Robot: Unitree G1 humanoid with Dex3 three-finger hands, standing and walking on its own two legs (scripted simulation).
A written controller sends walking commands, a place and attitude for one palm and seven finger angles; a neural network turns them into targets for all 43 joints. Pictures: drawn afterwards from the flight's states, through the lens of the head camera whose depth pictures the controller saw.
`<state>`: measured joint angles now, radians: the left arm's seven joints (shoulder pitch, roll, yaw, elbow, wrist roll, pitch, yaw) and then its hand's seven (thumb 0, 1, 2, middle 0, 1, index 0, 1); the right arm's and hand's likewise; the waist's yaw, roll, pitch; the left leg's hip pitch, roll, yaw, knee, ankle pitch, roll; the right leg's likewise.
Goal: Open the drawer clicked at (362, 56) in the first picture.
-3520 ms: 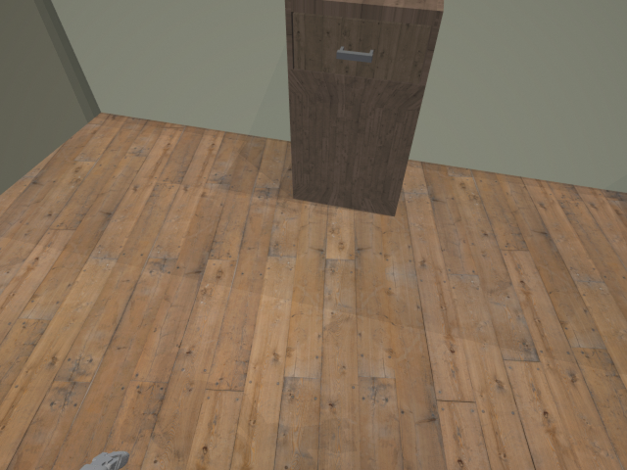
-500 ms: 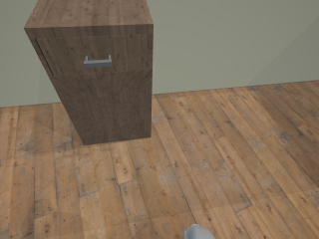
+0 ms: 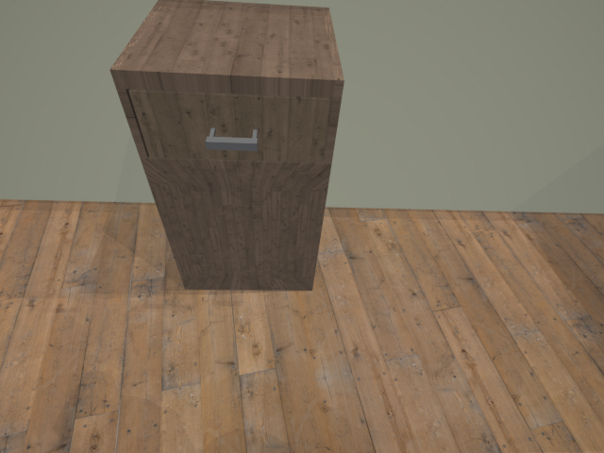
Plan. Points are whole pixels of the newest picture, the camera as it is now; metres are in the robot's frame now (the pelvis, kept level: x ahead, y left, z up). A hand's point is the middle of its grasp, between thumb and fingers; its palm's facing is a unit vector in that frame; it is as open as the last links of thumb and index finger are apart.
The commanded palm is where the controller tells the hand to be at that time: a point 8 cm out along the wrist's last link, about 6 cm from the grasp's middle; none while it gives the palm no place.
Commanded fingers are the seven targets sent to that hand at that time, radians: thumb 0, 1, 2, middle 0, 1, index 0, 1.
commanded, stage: take the last steps up to it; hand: left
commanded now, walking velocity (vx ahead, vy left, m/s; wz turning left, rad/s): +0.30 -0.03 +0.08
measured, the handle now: (233, 138) +0.77 +0.19 -0.04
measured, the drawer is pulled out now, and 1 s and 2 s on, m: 0.00 0.00 0.00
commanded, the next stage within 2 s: come to a stop and stand still in 0.88 s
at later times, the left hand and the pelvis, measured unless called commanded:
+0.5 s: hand out of the picture -0.05 +0.12 -0.17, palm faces +0.22 -0.97 -0.11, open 7.4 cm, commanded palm none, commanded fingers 0.00 0.90 0.90 -0.20 -0.30 -0.20 -0.30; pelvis +0.08 +0.00 +0.00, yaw +5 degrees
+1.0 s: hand (201, 334) +0.34 +0.19 -0.16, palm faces +0.04 -0.97 -0.25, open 7.4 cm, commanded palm none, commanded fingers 0.00 0.90 0.90 -0.20 -0.30 -0.20 -0.30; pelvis +0.23 -0.01 -0.01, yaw +3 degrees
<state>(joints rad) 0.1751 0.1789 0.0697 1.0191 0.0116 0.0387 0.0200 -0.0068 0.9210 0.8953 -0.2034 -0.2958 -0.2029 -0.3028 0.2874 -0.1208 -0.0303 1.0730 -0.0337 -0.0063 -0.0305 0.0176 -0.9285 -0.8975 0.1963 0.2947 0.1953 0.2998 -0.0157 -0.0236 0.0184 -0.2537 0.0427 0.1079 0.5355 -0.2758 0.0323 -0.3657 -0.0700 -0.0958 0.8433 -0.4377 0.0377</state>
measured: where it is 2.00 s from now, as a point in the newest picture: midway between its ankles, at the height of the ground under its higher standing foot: outside the picture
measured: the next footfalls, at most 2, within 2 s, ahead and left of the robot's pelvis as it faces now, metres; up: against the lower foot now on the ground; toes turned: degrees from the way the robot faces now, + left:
right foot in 0.16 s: +0.05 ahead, -0.13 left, +0.00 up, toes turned -6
left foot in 0.54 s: +0.18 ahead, +0.14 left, +0.00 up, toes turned +14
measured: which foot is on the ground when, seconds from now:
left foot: down 0.00-0.18, up 0.20-0.52, down 0.54-0.98, up 1.00-1.00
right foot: up 0.00-0.14, down 0.16-0.54, up 0.56-0.94, down 0.96-1.00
